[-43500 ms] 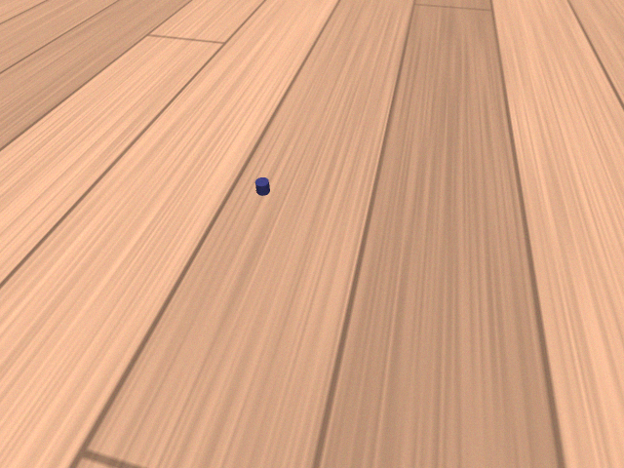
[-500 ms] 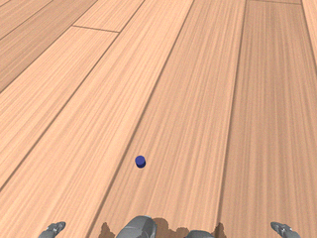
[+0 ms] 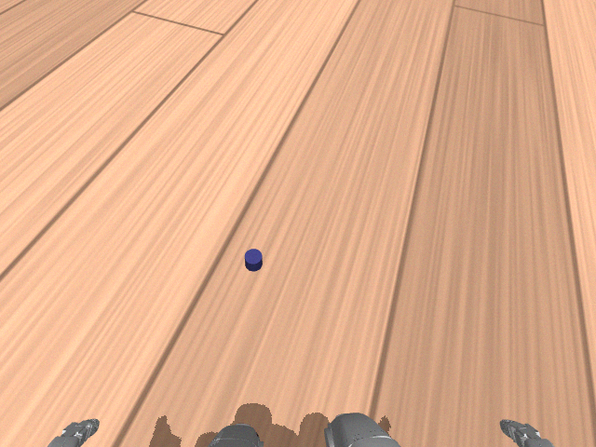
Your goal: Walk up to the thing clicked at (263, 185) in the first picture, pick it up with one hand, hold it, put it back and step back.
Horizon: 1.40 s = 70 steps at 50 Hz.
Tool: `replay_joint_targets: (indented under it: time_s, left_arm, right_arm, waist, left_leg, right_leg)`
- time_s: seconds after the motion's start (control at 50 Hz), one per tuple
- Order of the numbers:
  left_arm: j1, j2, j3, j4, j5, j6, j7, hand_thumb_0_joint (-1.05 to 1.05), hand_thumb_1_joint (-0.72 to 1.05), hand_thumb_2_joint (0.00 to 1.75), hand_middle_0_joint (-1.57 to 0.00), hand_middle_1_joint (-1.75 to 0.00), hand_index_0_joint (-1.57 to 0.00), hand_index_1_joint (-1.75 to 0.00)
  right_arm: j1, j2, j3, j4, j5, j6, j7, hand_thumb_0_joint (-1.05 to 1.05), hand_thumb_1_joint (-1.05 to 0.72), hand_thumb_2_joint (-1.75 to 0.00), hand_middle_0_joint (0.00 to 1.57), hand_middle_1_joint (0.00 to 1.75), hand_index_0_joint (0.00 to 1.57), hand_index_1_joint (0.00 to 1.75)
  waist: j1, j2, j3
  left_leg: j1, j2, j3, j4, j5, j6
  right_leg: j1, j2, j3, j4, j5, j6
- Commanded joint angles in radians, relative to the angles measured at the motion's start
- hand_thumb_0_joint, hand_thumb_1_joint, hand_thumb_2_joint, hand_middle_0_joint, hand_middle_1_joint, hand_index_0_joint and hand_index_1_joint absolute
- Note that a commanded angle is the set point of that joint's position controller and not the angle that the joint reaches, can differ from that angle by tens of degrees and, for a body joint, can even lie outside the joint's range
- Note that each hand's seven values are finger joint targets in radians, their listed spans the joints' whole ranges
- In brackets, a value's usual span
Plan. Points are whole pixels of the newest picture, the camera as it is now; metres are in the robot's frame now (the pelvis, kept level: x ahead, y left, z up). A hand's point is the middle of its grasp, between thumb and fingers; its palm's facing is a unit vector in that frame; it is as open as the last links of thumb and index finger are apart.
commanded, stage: step back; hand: left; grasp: from above
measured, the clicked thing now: (253, 260) +0.75 +0.16 -0.74
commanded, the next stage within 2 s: stand in 2.00 s
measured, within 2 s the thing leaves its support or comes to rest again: neither
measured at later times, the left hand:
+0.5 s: hand out of the picture -0.05 +0.23 -0.14, palm faces +0.01 -0.90 -0.43, open 7.4 cm
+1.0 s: hand out of the picture -0.28 +0.16 -0.15, palm faces -0.01 -0.91 -0.42, open 7.4 cm
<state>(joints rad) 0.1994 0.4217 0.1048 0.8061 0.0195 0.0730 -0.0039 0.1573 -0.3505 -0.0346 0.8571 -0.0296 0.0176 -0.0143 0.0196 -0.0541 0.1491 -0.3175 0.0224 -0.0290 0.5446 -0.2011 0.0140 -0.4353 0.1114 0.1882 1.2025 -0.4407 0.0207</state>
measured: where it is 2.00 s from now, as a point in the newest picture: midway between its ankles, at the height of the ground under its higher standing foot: outside the picture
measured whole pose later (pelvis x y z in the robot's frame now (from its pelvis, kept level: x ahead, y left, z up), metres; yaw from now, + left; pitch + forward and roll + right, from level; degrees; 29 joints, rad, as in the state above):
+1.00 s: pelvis -0.32 -0.10 -0.01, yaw -2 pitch -3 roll +1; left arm 0.28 0.35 0.05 0.94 0.05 0.01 0.00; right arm 0.16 -0.42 -0.06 0.90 -0.01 0.06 -0.01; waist 0.04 0.04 0.07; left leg -0.47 -0.05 -0.14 0.96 -0.43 0.00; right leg -0.22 0.00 0.06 0.66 -0.38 -0.01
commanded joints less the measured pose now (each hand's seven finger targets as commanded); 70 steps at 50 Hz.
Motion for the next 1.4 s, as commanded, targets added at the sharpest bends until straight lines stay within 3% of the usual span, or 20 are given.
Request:
replay_joint_targets:
  time_s: [0.0,0.14,0.18,0.2,0.28,0.44,0.5,0.54,0.56,0.62,0.82,0.86,0.88,0.96,1.08,1.16,1.18,1.22,1.24,1.38]
  left_arm:
    - [0.008,0.134,0.037,-0.085,0.004,-0.032,0.015,0.0,0.9,0.9,-0.2,-0.3,-0.2,-0.3]
    - [0.203,0.152,0.046,0.045,0.01,-0.037,0.0,0.0,0.9,0.9,-0.2,-0.3,-0.2,-0.3]
    - [0.113,0.311,0.085,-0.021,0.028,-0.036,-0.005,0.0,0.9,0.9,-0.2,-0.3,-0.2,-0.3]
    - [0.005,0.382,0.091,-0.068,0.035,-0.035,0.003,0.0,0.9,0.9,-0.2,-0.3,-0.2,-0.3]
    - [-0.151,0.192,0.05,-0.104,0.028,-0.047,0.017,0.0,0.9,0.9,-0.2,-0.3,-0.2,-0.3]
    - [-0.023,0.177,0.043,-0.125,0.018,-0.028,0.04,0.0,0.9,0.9,-0.2,-0.3,-0.2,-0.3]
    - [-0.029,0.133,0.021,-0.144,0.003,-0.005,0.025,0.0,0.9,0.9,-0.2,-0.3,-0.2,-0.3]
    - [-0.084,0.146,0.027,-0.156,-0.001,-0.005,0.037,0.0,0.9,0.9,-0.2,-0.3,-0.2,-0.3]
    - [-0.107,0.187,0.038,-0.139,0.004,-0.002,0.037,0.0,0.9,0.9,-0.2,-0.3,-0.2,-0.3]
    - [-0.016,0.154,0.038,-0.092,-0.012,-0.001,0.022,0.0,0.9,0.9,-0.2,-0.3,-0.2,-0.3]
    - [0.117,0.134,0.026,0.063,0.009,-0.092,0.025,0.0,0.9,0.9,-0.2,-0.3,-0.2,-0.3]
    - [0.064,0.28,0.063,0.046,0.036,-0.098,0.027,0.0,0.9,0.9,-0.2,-0.3,-0.2,-0.3]
    - [0.003,0.367,0.071,0.003,0.04,-0.095,0.033,0.0,0.9,0.9,-0.2,-0.3,-0.2,-0.3]
    - [-0.116,0.214,0.034,0.014,0.021,-0.11,0.035,0.0,0.9,0.9,-0.2,-0.3,-0.2,-0.3]
    - [0.047,0.243,0.052,0.056,0.029,-0.123,0.023,0.0,0.9,0.9,-0.2,-0.3,-0.2,-0.3]
    - [-0.009,0.236,0.031,0.044,0.013,-0.105,0.015,0.0,0.9,0.9,-0.2,-0.3,-0.2,-0.3]
    - [0.006,0.182,0.01,0.038,0.011,-0.102,0.015,0.0,0.9,0.9,-0.2,-0.3,-0.2,-0.3]
    - [-0.057,0.126,-0.006,0.021,-0.007,-0.105,0.017,0.0,0.9,0.9,-0.2,-0.3,-0.2,-0.3]
    - [-0.09,0.21,0.017,0.029,0.007,-0.108,0.023,0.0,0.9,0.9,-0.2,-0.3,-0.2,-0.3]
    - [-0.014,0.141,0.009,0.079,-0.005,-0.132,0.001,0.0,0.9,0.9,-0.2,-0.3,-0.2,-0.3]
  right_arm:
    - [0.021,-0.284,-0.088,-0.094,0.004,-0.027,-0.025,0.0,-0.9,-0.9,0.2,0.3,0.2,0.3]
    - [-0.075,-0.312,-0.09,-0.127,0.01,0.016,-0.016,0.0,-0.9,-0.9,0.2,0.3,0.2,0.3]
    - [-0.116,-0.215,-0.072,-0.166,0.029,0.012,-0.023,0.0,-0.9,-0.9,0.2,0.3,0.2,0.3]
    - [-0.102,-0.259,-0.092,-0.153,0.017,0.014,-0.039,0.0,-0.9,-0.9,0.2,0.3,0.2,0.3]
    - [0.039,-0.226,-0.07,-0.068,0.031,0.005,-0.028,0.0,-0.9,-0.9,0.2,0.3,0.2,0.3]
    - [0.075,-0.188,-0.056,-0.074,0.008,-0.028,-0.03,0.0,-0.9,-0.9,0.2,0.3,0.2,0.3]
    - [0.124,-0.242,-0.084,-0.047,-0.01,-0.029,-0.03,0.0,-0.9,-0.9,0.2,0.3,0.2,0.3]
    - [0.057,-0.431,-0.114,-0.089,-0.008,-0.021,-0.023,0.0,-0.9,-0.9,0.2,0.3,0.2,0.3]
    - [0.0,-0.417,-0.118,-0.094,-0.009,-0.029,-0.033,0.0,-0.9,-0.9,0.2,0.3,0.2,0.3]
    - [-0.068,-0.287,-0.076,-0.109,-0.014,-0.028,-0.039,0.0,-0.9,-0.9,0.2,0.3,0.2,0.3]
    - [-0.028,-0.266,-0.072,-0.07,0.001,0.022,-0.003,0.0,-0.9,-0.9,0.2,0.3,0.2,0.3]
    - [-0.006,-0.161,-0.039,-0.104,0.005,0.017,-0.003,0.0,-0.9,-0.9,0.2,0.3,0.2,0.3]
    - [-0.102,-0.225,-0.065,-0.112,0.005,0.018,-0.018,0.0,-0.9,-0.9,0.2,0.3,0.2,0.3]
    - [-0.013,-0.221,-0.064,-0.017,0.016,0.012,0.0,0.0,-0.9,-0.9,0.2,0.3,0.2,0.3]
    - [-0.046,-0.222,-0.063,-0.012,-0.01,-0.019,0.028,0.0,-0.9,-0.9,0.2,0.3,0.2,0.3]
    - [0.053,-0.213,-0.075,0.037,-0.014,-0.044,0.033,0.0,-0.9,-0.9,0.2,0.3,0.2,0.3]
    - [0.085,-0.233,-0.09,0.054,-0.017,-0.05,0.029,0.0,-0.9,-0.9,0.2,0.3,0.2,0.3]
    - [0.139,-0.369,-0.124,0.055,-0.022,-0.054,0.025,0.0,-0.9,-0.9,0.2,0.3,0.2,0.3]
    - [0.139,-0.394,-0.132,0.052,-0.015,-0.053,0.029,0.0,-0.9,-0.9,0.2,0.3,0.2,0.3]
    - [0.06,-0.269,-0.09,0.029,-0.002,-0.055,0.028,0.0,-0.9,-0.9,0.2,0.3,0.2,0.3]
  waist:
    - [-0.055,0.212,-0.207]
    - [0.023,0.22,-0.246]
    - [0.05,-0.216,-0.135]
    - [0.054,-0.277,-0.07]
    - [-0.061,-0.102,-0.077]
    - [0.01,-0.153,-0.227]
    - [0.004,0.002,-0.256]
    - [-0.046,0.301,-0.216]
    - [-0.035,0.272,-0.16]
    - [0.031,0.15,-0.164]
    - [0.008,0.201,-0.26]
    - [-0.006,-0.135,-0.169]
    - [0.064,-0.16,-0.117]
    - [-0.04,-0.049,0.0]
    - [0.061,-0.138,-0.066]
    - [-0.013,-0.111,-0.136]
    - [-0.026,-0.022,-0.171]
    - [-0.07,0.258,-0.15]
    - [-0.084,0.197,-0.08]
    - [-0.037,0.223,-0.095]
  left_leg:
    - [0.317,0.245,-0.203,-0.086,0.299,0.247]
    - [-0.01,0.159,-0.131,0.001,0.012,0.117]
    - [-0.26,-0.124,-0.032,0.349,-0.346,-0.002]
    - [-0.18,-0.086,-0.095,0.557,-0.413,-0.029]
    - [-0.171,-0.154,-0.119,0.673,-0.247,-0.014]
    - [-0.099,-0.041,0.005,0.012,-0.205,-0.014]
    - [0.171,0.05,-0.117,-0.175,0.161,0.032]
    - [0.043,0.411,-0.519,-0.191,0.333,0.301]
    - [-0.072,0.443,-0.554,-0.217,0.275,0.331]
    - [0.037,0.229,-0.197,-0.104,0.407,0.216]
    - [0.075,0.111,-0.05,0.151,0.055,0.131]
    - [-0.362,-0.074,-0.04,0.33,-0.366,0.014]
    - [-0.204,-0.033,-0.174,0.42,-0.401,-0.015]
    - [-0.158,-0.083,-0.147,0.508,-0.186,-0.022]
    - [-0.208,-0.034,-0.069,0.192,-0.283,-0.04]
    - [0.103,-0.042,0.021,-0.154,-0.183,-0.002]
    - [0.233,-0.048,-0.032,-0.187,-0.123,0.014]
    - [0.338,0.268,-0.562,-0.314,-0.397,0.174]
    - [0.194,0.32,-0.608,-0.334,-0.507,0.256]
    - [0.125,0.168,-0.237,-0.192,0.055,0.168]
  right_leg:
    - [-0.082,-0.059,-0.037,-0.2,-0.073,0.037]
    - [0.325,-0.093,-0.175,-0.773,0.155,-0.05]
    - [0.16,-0.386,0.285,-0.906,0.008,-0.204]
    - [-0.071,-0.535,0.446,-0.992,-0.038,-0.322]
    - [0.052,-0.294,-0.005,-0.797,0.363,-0.183]
    - [0.441,-0.332,0.006,-0.563,0.708,-0.199]
    - [0.169,-0.242,-0.047,-0.442,0.412,-0.108]
    - [-0.004,-0.061,-0.079,-0.112,-0.227,-0.036]
    - [0.038,-0.092,0.007,0.036,-0.206,-0.035]
    - [-0.039,-0.024,0.018,0.102,-0.076,-0.042]
    - [0.312,-0.084,-0.176,-0.894,0.168,-0.029]
    - [0.366,-0.351,0.289,-0.879,0.004,-0.127]
    - [0.04,-0.527,0.461,-0.939,-0.078,-0.283]
    - [0.034,-0.31,0.06,-0.855,0.09,-0.168]
    - [0.299,-0.35,0.147,-0.879,-0.2,-0.201]
    - [0.196,-0.344,0.033,-0.745,0.035,-0.176]
    - [0.13,-0.284,-0.043,-0.63,0.114,-0.131]
    - [-0.209,-0.085,-0.257,-0.311,-0.113,-0.045]
    - [-0.169,-0.156,-0.135,-0.245,-0.14,-0.054]
    - [0.066,-0.131,-0.232,-0.507,0.051,-0.036]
